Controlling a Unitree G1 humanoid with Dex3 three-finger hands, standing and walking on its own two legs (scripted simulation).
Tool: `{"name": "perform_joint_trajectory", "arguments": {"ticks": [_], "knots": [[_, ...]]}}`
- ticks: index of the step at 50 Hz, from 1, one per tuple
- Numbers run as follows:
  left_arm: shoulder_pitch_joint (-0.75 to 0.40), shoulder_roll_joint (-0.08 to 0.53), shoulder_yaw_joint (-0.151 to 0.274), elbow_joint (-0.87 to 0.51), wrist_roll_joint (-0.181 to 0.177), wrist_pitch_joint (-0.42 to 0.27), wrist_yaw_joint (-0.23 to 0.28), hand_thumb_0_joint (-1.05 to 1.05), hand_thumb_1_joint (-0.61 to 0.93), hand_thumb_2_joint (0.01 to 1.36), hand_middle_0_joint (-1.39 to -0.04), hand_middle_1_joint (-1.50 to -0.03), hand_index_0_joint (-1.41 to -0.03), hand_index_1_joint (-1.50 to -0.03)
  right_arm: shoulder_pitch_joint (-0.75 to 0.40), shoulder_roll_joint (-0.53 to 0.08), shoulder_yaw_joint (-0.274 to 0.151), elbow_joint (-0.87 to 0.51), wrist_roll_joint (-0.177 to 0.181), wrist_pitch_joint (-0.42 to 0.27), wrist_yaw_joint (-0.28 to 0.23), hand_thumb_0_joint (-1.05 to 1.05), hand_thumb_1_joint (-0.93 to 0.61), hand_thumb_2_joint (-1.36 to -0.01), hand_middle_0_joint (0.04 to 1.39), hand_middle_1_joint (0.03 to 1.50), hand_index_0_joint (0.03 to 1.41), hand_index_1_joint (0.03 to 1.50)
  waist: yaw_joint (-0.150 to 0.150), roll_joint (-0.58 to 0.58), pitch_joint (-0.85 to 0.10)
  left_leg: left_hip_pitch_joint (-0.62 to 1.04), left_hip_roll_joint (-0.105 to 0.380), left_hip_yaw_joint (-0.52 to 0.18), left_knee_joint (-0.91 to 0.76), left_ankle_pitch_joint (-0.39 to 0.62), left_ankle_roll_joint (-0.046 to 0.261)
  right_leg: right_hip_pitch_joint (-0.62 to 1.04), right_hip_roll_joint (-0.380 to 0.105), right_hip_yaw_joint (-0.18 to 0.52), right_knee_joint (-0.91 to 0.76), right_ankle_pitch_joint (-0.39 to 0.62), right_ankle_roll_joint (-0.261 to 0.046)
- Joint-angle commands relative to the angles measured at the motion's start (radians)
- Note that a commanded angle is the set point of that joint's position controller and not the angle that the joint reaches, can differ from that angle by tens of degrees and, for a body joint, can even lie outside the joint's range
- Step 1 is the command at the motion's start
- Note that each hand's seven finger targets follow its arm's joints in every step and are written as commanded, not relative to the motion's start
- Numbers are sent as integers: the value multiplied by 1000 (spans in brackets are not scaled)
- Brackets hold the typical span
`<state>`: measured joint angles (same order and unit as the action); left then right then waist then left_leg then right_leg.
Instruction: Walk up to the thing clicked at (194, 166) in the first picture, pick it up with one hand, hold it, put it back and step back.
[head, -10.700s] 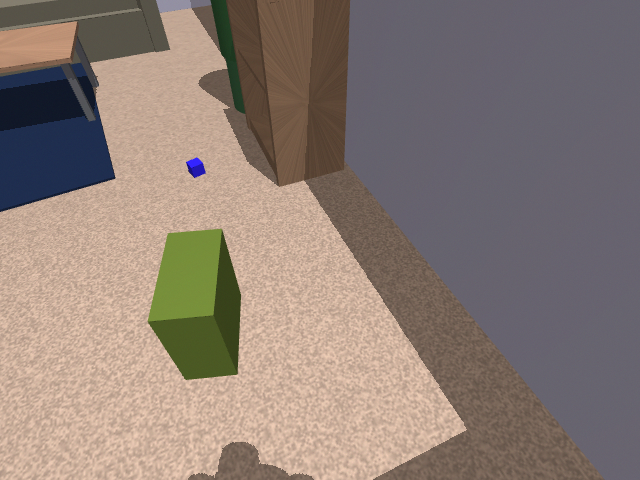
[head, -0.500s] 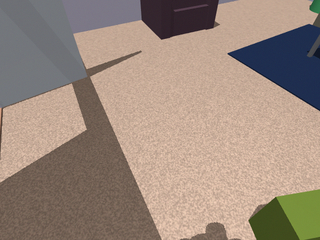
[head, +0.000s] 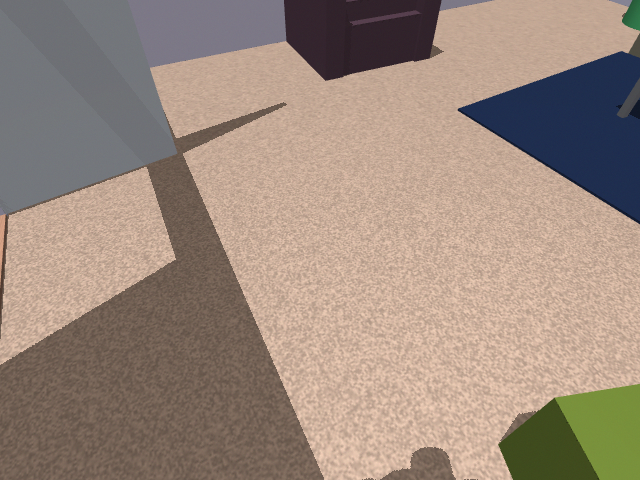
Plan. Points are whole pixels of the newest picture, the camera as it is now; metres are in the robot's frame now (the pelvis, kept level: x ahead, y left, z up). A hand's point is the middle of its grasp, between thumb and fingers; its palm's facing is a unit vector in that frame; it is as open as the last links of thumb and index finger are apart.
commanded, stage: stand
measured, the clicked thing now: out of the picture +0.63 -1.61 -0.75
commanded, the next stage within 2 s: walk up in 1.12 s
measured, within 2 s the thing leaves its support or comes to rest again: neither
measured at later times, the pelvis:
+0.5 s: pelvis +0.00 +0.00 +0.00, yaw +0 degrees
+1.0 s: pelvis +0.01 +0.00 +0.00, yaw +0 degrees
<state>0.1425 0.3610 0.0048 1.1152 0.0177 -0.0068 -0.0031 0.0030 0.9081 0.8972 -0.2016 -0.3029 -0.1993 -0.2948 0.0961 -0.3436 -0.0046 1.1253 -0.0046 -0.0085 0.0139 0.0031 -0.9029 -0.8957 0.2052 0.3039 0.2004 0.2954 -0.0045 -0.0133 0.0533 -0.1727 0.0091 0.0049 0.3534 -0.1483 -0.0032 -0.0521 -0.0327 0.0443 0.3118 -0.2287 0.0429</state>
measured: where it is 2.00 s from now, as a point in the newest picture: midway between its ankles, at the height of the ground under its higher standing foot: outside the picture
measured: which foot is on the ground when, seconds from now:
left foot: down 0.00-1.00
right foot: down 0.00-1.00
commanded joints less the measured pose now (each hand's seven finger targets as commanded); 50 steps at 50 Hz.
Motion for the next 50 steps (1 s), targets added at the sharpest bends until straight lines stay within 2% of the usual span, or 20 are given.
{"name": "perform_joint_trajectory", "arguments": {"ticks": [1, 5, 8, 13, 21, 25, 28, 35, 39, 43, 46, 50], "knots": [[-22, 209, 38, -59, -4, -22, 15, 0, 900, 900, -200, -300, -200, -300, -37, -221, -44, -60, 0, -18, -17, 0, -900, -900, 200, 300, 200, 300, 1, 15, -83, 95, 117, -98, -34, 145, 34, -59, -98, 45, -59, 146, -54], [-27, 207, 36, -62, -5, -22, 15, 0, 900, 900, -200, -300, -200, -300, -42, -221, -43, -62, -1, -20, -17, 0, -900, -900, 200, 300, 200, 300, -2, 23, -74, 97, 113, -92, -31, 162, 28, -69, -95, 45, -57, 157, -55], [-20, 208, 37, -60, -4, -20, 14, 0, 900, 900, -200, -300, -200, -300, -39, -222, -43, -57, 0, -17, -16, 0, -900, -900, 200, 300, 200, 300, 0, 21, -52, 79, 114, -103, -50, 77, 31, -76, -93, 44, -67, 96, -56], [-9, 204, 36, -59, -5, -22, 13, 0, 900, 900, -200, -300, -200, -300, -39, -224, -43, -59, 0, -20, -15, 0, -900, -900, 200, 300, 200, 300, 3, 22, -71, 95, 118, -102, -38, 133, 34, -67, -96, 45, -60, 128, -55], [-6, 199, 38, -59, -3, -16, 11, 0, 900, 900, -200, -300, -200, -300, -39, -230, -47, -58, -2, -18, -16, 0, -900, -900, 200, 300, 200, 300, 4, 35, -45, 71, 111, -112, -69, 6, 30, -92, -88, 43, -62, 57, -61], [-13, 207, 40, -64, -5, -22, 13, 0, 900, 900, -200, -300, -200, -300, -34, -223, -45, -60, -1, -23, -16, 0, -900, -900, 200, 300, 200, 300, 2, 13, -85, 108, 117, -103, -31, 173, 32, -66, -96, 46, -50, 153, -56], [-14, 207, 41, -66, -8, -22, 16, 0, 900, 900, -200, -300, -200, -300, -23, -222, -43, -59, 0, -22, -18, 0, -900, -900, 200, 300, 200, 300, 1, 20, -93, 107, 117, -97, -24, 202, 34, -48, -100, 45, -48, 188, -57], [-12, 206, 40, -64, -6, -20, 16, 0, 900, 900, -200, -300, -200, -300, -23, -216, -40, -63, 1, -19, -18, 0, -900, -900, 200, 300, 200, 300, 0, 13, -79, 93, 113, -93, -24, 173, 32, -40, -101, 45, -56, 182, -54], [-15, 208, 42, -67, -6, -22, 17, 0, 900, 900, -200, -300, -200, -300, -29, -220, -41, -69, 0, -19, -20, 0, -900, -900, 200, 300, 200, 300, 1, 12, -95, 119, 120, -91, -7, 234, 33, -42, -102, 42, -49, 230, -54], [-9, 204, 42, -68, -5, -21, 17, 0, 900, 900, -200, -300, -200, -300, -27, -221, -41, -71, 0, -19, -21, 0, -900, -900, 200, 300, 200, 300, 1, 20, -82, 108, 117, -91, -14, 205, 31, -42, -99, 39, -57, 214, -52], [-19, 209, 45, -70, -6, -21, 17, 0, 900, 900, -200, -300, -200, -300, -27, -217, -39, -73, -1, -20, -21, 0, -900, -900, 200, 300, 200, 300, 0, 18, -83, 114, 119, -93, -18, 236, 29, -39, -99, 38, -46, 228, -54], [-16, 206, 45, -69, -5, -18, 15, 0, 900, 900, -200, -300, -200, -300, -32, -220, -42, -73, -1, -21, -22, 0, -900, -900, 200, 300, 200, 300, 2, 20, -69, 104, 119, -95, -26, 184, 28, -52, -95, 39, -55, 168, -55]]}}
